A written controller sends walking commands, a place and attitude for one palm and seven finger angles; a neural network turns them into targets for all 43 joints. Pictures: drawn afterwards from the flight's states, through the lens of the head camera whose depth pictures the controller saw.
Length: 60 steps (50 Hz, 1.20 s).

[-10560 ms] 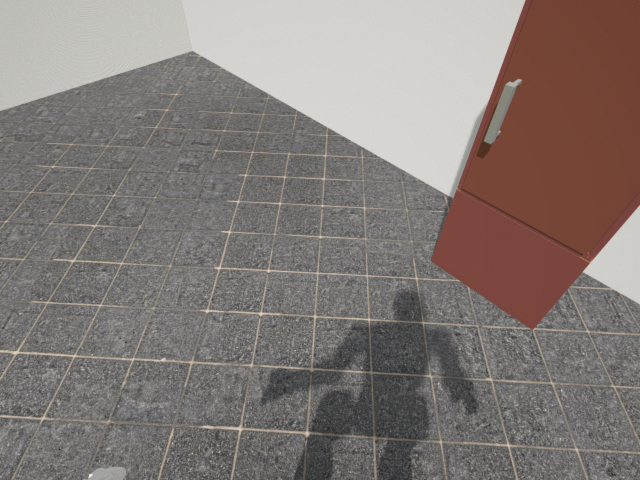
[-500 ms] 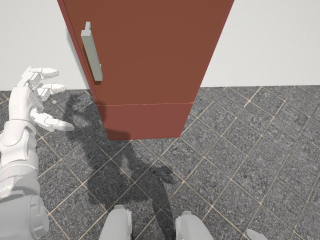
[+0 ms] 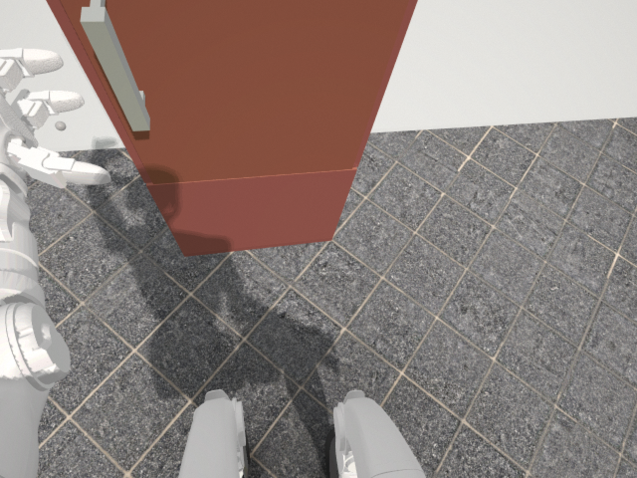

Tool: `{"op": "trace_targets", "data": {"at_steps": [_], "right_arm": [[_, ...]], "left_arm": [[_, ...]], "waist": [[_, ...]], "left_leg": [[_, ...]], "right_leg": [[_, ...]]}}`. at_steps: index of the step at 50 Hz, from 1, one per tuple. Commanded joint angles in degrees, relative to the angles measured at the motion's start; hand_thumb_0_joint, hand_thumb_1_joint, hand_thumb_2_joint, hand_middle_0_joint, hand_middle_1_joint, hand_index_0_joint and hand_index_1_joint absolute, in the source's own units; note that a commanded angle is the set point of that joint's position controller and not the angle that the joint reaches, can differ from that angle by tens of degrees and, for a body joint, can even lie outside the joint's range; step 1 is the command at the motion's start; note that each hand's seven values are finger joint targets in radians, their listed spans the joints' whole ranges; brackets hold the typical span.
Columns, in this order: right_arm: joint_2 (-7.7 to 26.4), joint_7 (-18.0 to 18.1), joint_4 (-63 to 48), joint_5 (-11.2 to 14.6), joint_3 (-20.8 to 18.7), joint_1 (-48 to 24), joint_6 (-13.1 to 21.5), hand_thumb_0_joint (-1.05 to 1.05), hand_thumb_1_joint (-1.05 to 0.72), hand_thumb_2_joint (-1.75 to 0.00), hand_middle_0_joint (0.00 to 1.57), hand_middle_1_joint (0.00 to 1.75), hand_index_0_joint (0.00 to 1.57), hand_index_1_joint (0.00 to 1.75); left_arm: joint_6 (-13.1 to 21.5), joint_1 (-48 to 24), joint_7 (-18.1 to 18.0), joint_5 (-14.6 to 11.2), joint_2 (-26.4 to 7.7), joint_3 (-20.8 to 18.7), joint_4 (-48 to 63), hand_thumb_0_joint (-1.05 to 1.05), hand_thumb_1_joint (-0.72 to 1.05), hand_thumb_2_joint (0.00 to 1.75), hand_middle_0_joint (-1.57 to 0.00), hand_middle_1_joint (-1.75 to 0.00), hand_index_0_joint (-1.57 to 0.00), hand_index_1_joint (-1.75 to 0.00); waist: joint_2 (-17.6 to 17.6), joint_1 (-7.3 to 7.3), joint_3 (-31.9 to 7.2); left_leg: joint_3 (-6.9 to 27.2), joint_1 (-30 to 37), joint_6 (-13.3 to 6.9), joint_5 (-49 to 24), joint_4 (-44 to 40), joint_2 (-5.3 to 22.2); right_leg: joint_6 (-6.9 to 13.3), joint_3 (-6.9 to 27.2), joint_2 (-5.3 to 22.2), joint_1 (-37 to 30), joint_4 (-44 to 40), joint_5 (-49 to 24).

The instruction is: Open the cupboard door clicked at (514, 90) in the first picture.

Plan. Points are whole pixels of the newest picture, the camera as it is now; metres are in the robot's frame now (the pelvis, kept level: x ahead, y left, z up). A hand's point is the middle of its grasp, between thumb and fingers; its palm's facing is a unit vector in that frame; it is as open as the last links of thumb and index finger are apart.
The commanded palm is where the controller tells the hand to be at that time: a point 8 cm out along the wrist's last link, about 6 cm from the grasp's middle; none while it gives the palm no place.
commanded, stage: move the hooked fingers beside the handle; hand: left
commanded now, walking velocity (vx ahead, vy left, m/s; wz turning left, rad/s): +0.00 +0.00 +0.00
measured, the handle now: (121, 66) +0.60 +0.21 +0.07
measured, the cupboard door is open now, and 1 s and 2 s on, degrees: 0 0 0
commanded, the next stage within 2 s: slide the fingers in behind the handle in 0.98 s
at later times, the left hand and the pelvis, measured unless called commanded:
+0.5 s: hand (57, 107) +0.54 +0.27 +0.06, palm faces +0.10 -1.00 -0.02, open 14.0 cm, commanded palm +0.52 +0.29 +0.06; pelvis +0.01 +0.01 -0.01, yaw -2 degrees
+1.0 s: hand (59, 113) +0.53 +0.27 +0.06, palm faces +0.10 -1.00 -0.02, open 14.0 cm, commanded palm +0.52 +0.29 +0.06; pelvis +0.00 +0.01 +0.00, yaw -1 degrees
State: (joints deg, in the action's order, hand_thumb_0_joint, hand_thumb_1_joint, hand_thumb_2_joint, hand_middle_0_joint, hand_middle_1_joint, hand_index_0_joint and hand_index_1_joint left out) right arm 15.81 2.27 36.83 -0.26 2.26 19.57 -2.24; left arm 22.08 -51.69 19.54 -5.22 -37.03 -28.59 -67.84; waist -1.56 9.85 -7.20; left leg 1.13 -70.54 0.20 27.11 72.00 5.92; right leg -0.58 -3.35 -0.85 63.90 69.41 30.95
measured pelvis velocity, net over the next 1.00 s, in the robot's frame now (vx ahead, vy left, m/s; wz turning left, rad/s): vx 0.00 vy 0.01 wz -0.02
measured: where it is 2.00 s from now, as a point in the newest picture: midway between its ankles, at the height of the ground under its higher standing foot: outside the picture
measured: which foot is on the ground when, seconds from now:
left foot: down 0.00-1.00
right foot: down 0.00-1.00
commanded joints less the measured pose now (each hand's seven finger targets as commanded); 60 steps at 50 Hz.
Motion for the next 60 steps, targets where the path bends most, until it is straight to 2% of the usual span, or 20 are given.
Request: {"op": "trace_targets", "data": {"at_steps": [1,4,9,10,16,21,26,29,30,32,33,35,37,40,41,48,49,53,56,60], "right_arm": [[10.9,1.0,-3.0,0.0,-3.3,9.9,0.4,0.00,-0.90,-0.90,0.20,0.30,0.20,0.30],[11.3,1.0,-2.9,-0.3,-3.1,10.7,0.2,0.00,-0.90,-0.90,0.20,0.30,0.20,0.30],[11.5,0.5,-2.5,-0.7,-2.8,12.3,-0.4,0.00,-0.90,-0.90,0.20,0.30,0.20,0.30],[11.5,0.4,-2.9,-0.7,-2.8,12.4,-0.7,0.00,-0.90,-0.90,0.20,0.30,0.20,0.30],[11.5,0.0,-3.6,-0.7,-2.8,12.9,-1.7,0.00,-0.90,-0.90,0.20,0.30,0.20,0.30],[11.2,-0.6,-3.0,-1.1,-3.4,13.1,-1.6,0.00,-0.90,-0.90,0.20,0.30,0.20,0.30],[11.1,-0.8,-2.3,-0.8,-3.5,13.0,-2.2,0.00,-0.90,-0.90,0.20,0.30,0.20,0.30],[10.9,-0.7,-2.1,-1.0,-3.6,12.7,-2.1,0.00,-0.90,-0.90,0.20,0.30,0.20,0.30],[11.0,-0.7,-2.1,-1.1,-3.6,12.8,-2.1,0.00,-0.90,-0.90,0.20,0.30,0.20,0.30],[10.8,-0.7,-2.1,-1.2,-3.5,12.6,-1.9,0.00,-0.90,-0.90,0.20,0.30,0.20,0.30],[11.2,-0.6,-2.1,-1.3,-3.6,12.7,-2.1,0.00,-0.90,-0.90,0.20,0.30,0.20,0.30],[10.9,-0.8,-2.4,-1.2,-3.4,12.1,-2.1,0.00,-0.90,-0.90,0.20,0.30,0.20,0.30],[11.2,-0.7,-2.7,-1.2,-3.2,12.2,-2.1,0.00,-0.90,-0.90,0.20,0.30,0.20,0.30],[11.0,-0.8,-3.2,-1.3,-3.3,11.7,-2.2,0.00,-0.90,-0.90,0.20,0.30,0.20,0.30],[11.2,-0.8,-3.2,-1.3,-3.3,11.7,-2.4,0.00,-0.90,-0.90,0.20,0.30,0.20,0.30],[11.3,-0.6,-3.4,-0.9,-3.3,11.5,-2.6,0.00,-0.90,-0.90,0.20,0.30,0.20,0.30],[11.0,-0.7,-3.3,-0.8,-3.3,11.2,-2.6,0.00,-0.90,-0.90,0.20,0.30,0.20,0.30],[11.1,-0.4,-2.7,-0.8,-3.2,11.3,-2.4,0.00,-0.90,-0.90,0.20,0.30,0.20,0.30],[11.0,-0.2,-2.6,-0.6,-3.1,11.2,-2.1,0.00,-0.90,-0.90,0.20,0.30,0.20,0.30],[11.0,0.0,-2.2,-0.8,-2.9,11.4,-1.6,0.00,-0.90,-0.90,0.20,0.30,0.20,0.30]], "left_arm": [[2.6,-25.6,-0.1,-0.2,-19.1,-2.1,9.1,0.00,-0.50,0.30,-0.30,-1.20,-0.30,-1.20],[2.6,-28.7,-0.2,0.6,-21.9,-3.0,10.1,0.00,-0.50,0.30,-0.30,-1.20,-0.30,-1.20],[1.5,-31.4,-0.2,1.5,-22.9,-3.0,8.7,0.00,-0.50,0.30,-0.30,-1.20,-0.30,-1.20],[1.1,-29.1,-0.1,1.9,-24.0,-3.9,8.0,0.00,-0.50,0.30,-0.30,-1.20,-0.30,-1.20],[-0.1,-27.1,0.3,1.5,-23.3,-4.0,8.9,0.00,-0.50,0.30,-0.30,-1.20,-0.30,-1.20],[2.2,-29.1,-0.3,1.1,-22.9,-4.8,16.0,0.00,-0.50,0.30,-0.30,-1.20,-0.30,-1.20],[0.8,-26.9,-0.5,0.7,-17.8,-1.5,12.3,0.00,-0.50,0.30,-0.30,-1.20,-0.30,-1.20],[1.2,-27.9,-1.1,0.8,-16.3,-0.7,13.2,0.00,-0.50,0.30,-0.30,-1.20,-0.30,-1.20],[1.4,-27.5,-1.4,0.7,-17.3,-1.6,12.8,0.00,-0.50,0.30,-0.30,-1.20,-0.30,-1.20],[2.2,-28.1,-1.8,0.7,-15.1,-0.2,12.5,0.00,-0.50,0.30,-0.30,-1.20,-0.30,-1.20],[2.4,-27.7,-2.2,0.9,-16.9,-1.5,12.2,0.00,-0.50,0.30,-0.30,-1.20,-0.30,-1.20],[2.5,-27.4,-2.3,1.1,-15.3,0.0,10.8,0.00,-0.50,0.30,-0.30,-1.20,-0.30,-1.20],[2.8,-27.6,-2.4,1.1,-17.1,-1.2,10.0,0.00,-0.50,0.30,-0.30,-1.20,-0.30,-1.20],[3.3,-27.2,-2.3,1.3,-16.5,-0.7,11.2,0.00,-0.50,0.30,-0.30,-1.20,-0.30,-1.20],[3.3,-26.7,-2.3,1.2,-17.5,-1.7,10.6,0.00,-0.50,0.30,-0.30,-1.20,-0.30,-1.20],[3.8,-25.9,-1.3,0.7,-19.6,-3.2,12.4,0.00,-0.50,0.30,-0.30,-1.20,-0.30,-1.20],[3.6,-26.9,-1.0,0.4,-17.1,-1.2,12.7,0.00,-0.50,0.30,-0.30,-1.20,-0.30,-1.20],[3.4,-27.6,-0.7,0.1,-19.0,-2.5,12.7,0.00,-0.50,0.30,-0.30,-1.20,-0.30,-1.20],[2.5,-27.6,-0.5,0.0,-16.8,-0.6,9.9,0.00,-0.50,0.30,-0.30,-1.20,-0.30,-1.20],[2.5,-29.7,-0.8,0.3,-17.2,-0.2,9.6,0.00,-0.50,0.30,-0.30,-1.20,-0.30,-1.20]], "waist": [[-7.5,1.35,-27.5],[-11.1,1.38,-30.6],[-12.2,2.53,-31.8],[-12.7,1.56,-32.1],[-10.8,1.52,-31.3],[-15.2,0.71,-36.5],[-12.7,1.97,-30.1],[-14.9,1.89,-30.2],[-13.4,1.71,-29.6],[-13.7,2.41,-28.6],[-13.2,2.08,-28.9],[-12.6,2.40,-27.7],[-12.3,2.32,-27.0],[-13.8,1.71,-29.5],[-12.1,1.80,-29.3],[-12.5,0.94,-31.9],[-12.7,1.76,-31.3],[-12.9,1.35,-31.6],[-10.0,2.62,-27.9],[-12.0,2.74,-28.3]], "left_leg": [[1.8,24.9,-2.6,-16.2,-5.6,-2.6],[2.2,26.7,-2.5,-18.4,-4.9,-2.3],[3.0,28.4,-2.4,-21.9,-3.8,-1.9],[2.8,28.0,-2.3,-21.8,-3.8,-1.9],[2.9,27.3,-2.3,-21.5,-4.4,-1.7],[4.0,34.3,-1.8,-25.5,-4.8,-1.6],[4.2,33.9,-1.7,-22.5,-6.4,-1.5],[4.6,36.2,-1.4,-22.8,-6.8,-1.5],[4.7,35.7,-1.3,-22.1,-7.1,-1.5],[4.9,36.0,-1.5,-22.4,-7.0,-1.6],[5.1,36.1,-1.3,-22.4,-7.2,-1.5],[4.7,34.4,-1.4,-21.2,-7.1,-1.7],[4.6,33.6,-1.6,-21.0,-7.0,-1.8],[4.3,34.4,-1.4,-22.3,-6.5,-1.9],[4.3,33.8,-1.4,-22.3,-6.4,-1.8],[4.0,33.9,-1.5,-23.0,-5.9,-1.8],[3.9,33.8,-1.7,-22.4,-5.8,-1.9],[3.8,32.8,-1.7,-21.5,-5.6,-1.9],[3.4,29.1,-2.2,-17.7,-5.5,-2.0],[3.6,28.9,-2.1,-16.7,-5.2,-1.9]], "right_leg": [[0.9,1.7,-2.0,-5.9,-9.7,-14.5],[1.2,1.5,-2.1,-4.7,-8.7,-15.4],[1.2,0.7,-2.4,-2.7,-7.9,-17.3],[1.3,0.8,-2.4,-3.2,-7.8,-17.2],[1.2,0.2,-2.7,-3.5,-7.9,-17.1],[1.6,-0.1,-2.8,-2.7,-7.8,-18.1],[1.6,-0.7,-2.9,-0.9,-9.4,-15.8],[1.8,-0.9,-2.8,0.8,-9.5,-15.2],[1.9,-1.1,-2.8,0.3,-9.6,-14.8],[2.0,-1.1,-2.8,1.6,-9.5,-14.8],[1.9,-1.1,-2.7,1.3,-9.4,-14.6],[1.9,-1.1,-2.7,1.0,-9.4,-14.3],[2.0,-0.9,-2.7,0.8,-9.2,-14.3],[2.0,-0.8,-2.6,0.2,-8.9,-15.1],[1.9,-0.8,-2.6,-0.4,-8.9,-15.4],[1.8,-0.4,-2.8,-2.0,-8.5,-16.4],[1.6,-0.3,-2.7,-1.6,-8.8,-16.2],[1.7,-0.1,-2.8,-2.2,-8.7,-16.0],[1.4,0.1,-2.9,-2.0,-9.5,-14.2],[1.6,0.0,-2.8,-0.3,-8.9,-13.0]]}}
